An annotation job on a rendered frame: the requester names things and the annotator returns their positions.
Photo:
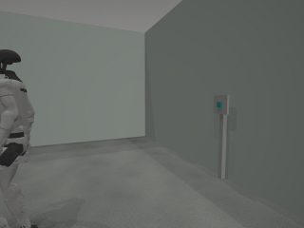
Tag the robot left upper arm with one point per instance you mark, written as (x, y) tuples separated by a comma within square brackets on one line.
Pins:
[(7, 97)]

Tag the robot right upper arm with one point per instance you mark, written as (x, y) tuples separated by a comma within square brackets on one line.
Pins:
[(31, 111)]

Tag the panel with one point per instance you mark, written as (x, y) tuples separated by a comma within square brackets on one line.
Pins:
[(223, 111)]

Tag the robot right hand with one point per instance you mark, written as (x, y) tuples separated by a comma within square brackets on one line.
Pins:
[(27, 152)]

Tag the left robot shin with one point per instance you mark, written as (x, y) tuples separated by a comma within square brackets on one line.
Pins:
[(3, 222)]

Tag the humanoid robot head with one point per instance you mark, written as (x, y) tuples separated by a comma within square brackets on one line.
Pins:
[(8, 57)]

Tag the robot right forearm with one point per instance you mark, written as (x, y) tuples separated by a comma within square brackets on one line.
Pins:
[(27, 127)]

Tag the robot left forearm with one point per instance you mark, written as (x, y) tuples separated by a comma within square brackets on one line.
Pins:
[(6, 126)]

